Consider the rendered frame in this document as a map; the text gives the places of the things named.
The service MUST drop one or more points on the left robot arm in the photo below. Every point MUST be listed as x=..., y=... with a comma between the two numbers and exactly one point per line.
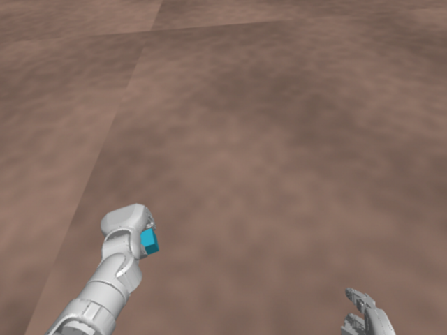
x=100, y=302

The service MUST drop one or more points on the small box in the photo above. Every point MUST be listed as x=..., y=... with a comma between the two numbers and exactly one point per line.
x=149, y=241

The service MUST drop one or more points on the left robot hand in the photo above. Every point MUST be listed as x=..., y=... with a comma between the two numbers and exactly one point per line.
x=136, y=216

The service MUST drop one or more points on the right robot hand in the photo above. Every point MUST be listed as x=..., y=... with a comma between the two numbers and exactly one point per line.
x=376, y=321

